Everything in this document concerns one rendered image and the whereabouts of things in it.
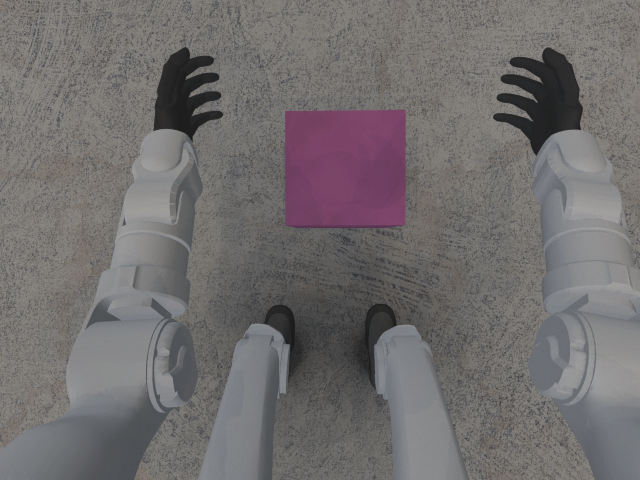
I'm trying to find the left robot thigh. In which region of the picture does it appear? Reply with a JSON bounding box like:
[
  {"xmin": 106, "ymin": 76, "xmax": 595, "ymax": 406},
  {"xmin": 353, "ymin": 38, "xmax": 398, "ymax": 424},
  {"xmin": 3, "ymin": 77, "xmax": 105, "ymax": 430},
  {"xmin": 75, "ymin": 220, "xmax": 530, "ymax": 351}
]
[{"xmin": 198, "ymin": 334, "xmax": 290, "ymax": 480}]

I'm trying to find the robot right shin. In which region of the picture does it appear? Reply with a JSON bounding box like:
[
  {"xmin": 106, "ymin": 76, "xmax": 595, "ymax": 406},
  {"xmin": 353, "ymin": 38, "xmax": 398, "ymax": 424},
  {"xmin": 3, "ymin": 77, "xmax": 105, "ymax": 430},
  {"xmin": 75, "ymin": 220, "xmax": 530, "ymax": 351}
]
[{"xmin": 377, "ymin": 325, "xmax": 434, "ymax": 362}]

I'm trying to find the left robot upper arm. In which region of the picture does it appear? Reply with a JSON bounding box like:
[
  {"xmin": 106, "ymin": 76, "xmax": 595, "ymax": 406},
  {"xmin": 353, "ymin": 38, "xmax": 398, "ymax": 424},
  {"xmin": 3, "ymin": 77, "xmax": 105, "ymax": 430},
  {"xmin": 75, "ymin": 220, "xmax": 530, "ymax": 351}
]
[{"xmin": 0, "ymin": 318, "xmax": 198, "ymax": 480}]

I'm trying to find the right robot upper arm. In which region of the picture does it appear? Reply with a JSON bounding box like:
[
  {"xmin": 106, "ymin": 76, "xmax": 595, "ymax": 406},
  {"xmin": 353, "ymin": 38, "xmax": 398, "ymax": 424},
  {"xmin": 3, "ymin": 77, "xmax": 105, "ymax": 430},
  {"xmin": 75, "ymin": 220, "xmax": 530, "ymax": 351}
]
[{"xmin": 528, "ymin": 310, "xmax": 640, "ymax": 480}]

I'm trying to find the robot right forearm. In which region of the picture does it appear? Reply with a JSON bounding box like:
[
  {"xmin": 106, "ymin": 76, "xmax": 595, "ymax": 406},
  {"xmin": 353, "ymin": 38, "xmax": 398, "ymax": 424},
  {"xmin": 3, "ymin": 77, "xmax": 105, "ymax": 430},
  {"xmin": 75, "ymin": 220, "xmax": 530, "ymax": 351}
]
[{"xmin": 532, "ymin": 130, "xmax": 640, "ymax": 322}]

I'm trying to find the carton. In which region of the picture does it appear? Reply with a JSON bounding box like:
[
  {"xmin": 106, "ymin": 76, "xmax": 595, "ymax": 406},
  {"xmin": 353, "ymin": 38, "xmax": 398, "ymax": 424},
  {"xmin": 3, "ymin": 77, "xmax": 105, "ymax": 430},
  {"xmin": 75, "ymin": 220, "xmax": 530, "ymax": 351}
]
[{"xmin": 285, "ymin": 110, "xmax": 406, "ymax": 228}]

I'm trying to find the robot right hand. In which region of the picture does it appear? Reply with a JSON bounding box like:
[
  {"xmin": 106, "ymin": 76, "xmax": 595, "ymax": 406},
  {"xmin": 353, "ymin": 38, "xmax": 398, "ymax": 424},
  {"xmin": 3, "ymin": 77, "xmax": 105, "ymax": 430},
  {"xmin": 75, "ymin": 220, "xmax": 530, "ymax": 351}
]
[{"xmin": 493, "ymin": 47, "xmax": 583, "ymax": 156}]

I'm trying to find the robot left hand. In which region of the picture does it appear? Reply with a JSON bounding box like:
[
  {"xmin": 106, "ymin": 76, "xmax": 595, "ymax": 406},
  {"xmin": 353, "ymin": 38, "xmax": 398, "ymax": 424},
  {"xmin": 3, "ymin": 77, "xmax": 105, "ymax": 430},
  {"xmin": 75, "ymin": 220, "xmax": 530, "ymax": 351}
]
[{"xmin": 154, "ymin": 47, "xmax": 223, "ymax": 142}]

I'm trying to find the robot left forearm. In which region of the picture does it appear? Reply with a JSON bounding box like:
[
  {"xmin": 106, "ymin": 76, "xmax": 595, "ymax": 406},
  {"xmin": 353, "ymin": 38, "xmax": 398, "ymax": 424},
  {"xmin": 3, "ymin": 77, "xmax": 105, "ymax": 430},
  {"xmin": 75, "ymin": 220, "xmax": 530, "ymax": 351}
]
[{"xmin": 66, "ymin": 129, "xmax": 203, "ymax": 402}]

